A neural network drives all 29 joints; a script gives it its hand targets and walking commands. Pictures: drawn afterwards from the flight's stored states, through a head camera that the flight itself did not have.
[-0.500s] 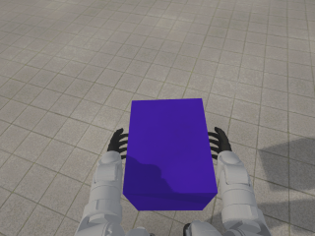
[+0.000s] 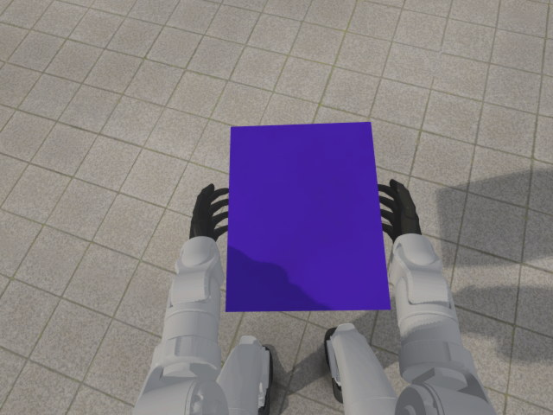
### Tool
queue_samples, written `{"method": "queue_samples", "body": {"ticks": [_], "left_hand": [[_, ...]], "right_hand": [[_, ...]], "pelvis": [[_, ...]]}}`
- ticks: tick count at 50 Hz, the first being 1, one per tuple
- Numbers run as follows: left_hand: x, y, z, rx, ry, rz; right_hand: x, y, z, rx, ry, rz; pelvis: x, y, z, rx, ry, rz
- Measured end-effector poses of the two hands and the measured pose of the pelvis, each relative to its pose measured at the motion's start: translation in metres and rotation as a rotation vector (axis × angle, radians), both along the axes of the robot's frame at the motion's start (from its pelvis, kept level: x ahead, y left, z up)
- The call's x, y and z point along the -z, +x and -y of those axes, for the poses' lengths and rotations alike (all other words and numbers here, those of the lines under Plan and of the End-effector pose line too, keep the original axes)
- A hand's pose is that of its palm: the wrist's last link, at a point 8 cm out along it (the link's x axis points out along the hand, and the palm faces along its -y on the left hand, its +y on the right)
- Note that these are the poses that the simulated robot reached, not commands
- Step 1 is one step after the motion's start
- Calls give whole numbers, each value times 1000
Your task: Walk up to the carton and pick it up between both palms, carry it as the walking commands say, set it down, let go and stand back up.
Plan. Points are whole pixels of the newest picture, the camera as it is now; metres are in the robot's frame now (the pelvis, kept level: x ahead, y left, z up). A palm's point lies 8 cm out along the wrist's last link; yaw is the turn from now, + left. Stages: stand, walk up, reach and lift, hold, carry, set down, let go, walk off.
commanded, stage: set down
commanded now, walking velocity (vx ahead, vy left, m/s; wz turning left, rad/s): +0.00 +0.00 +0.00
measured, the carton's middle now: (301, 229) +0.38 -0.03 -0.14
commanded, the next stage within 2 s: none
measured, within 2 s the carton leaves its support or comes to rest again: neither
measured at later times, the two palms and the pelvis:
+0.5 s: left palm (214, 234) +0.39 +0.12 -0.15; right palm (384, 233) +0.37 -0.17 -0.15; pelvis -0.02 -0.01 -0.08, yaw +0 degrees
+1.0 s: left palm (226, 236) +0.41 +0.12 -0.24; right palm (373, 232) +0.39 -0.18 -0.24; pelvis -0.04 +0.00 -0.16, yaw +1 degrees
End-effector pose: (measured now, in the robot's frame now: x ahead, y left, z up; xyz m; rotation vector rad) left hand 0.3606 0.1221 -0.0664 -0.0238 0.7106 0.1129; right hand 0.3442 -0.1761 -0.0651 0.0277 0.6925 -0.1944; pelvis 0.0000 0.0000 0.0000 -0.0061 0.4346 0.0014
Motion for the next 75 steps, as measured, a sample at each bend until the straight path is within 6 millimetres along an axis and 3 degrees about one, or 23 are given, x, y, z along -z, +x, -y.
{"method": "queue_samples", "body": {"ticks": [13,30,45,56,75], "left_hand": [[38,13,1,-12,4,12],[102,33,-5,-9,-6,16],[158,39,-4,-21,-11,-4],[197,55,5,-4,5,1],[266,66,-1,-21,8,-18]], "right_hand": [[41,15,1,3,21,11],[106,31,-5,7,16,13],[158,44,-3,-18,-2,-7],[198,57,6,-4,11,-1],[265,76,0,-27,10,-21]], "pelvis": [[43,-13,12,3,7,-82],[101,-27,7,-1,4,-164],[141,-33,1,-12,-3,-227],[175,-42,4,-2,8,-244],[226,-53,13,-3,20,-272]]}}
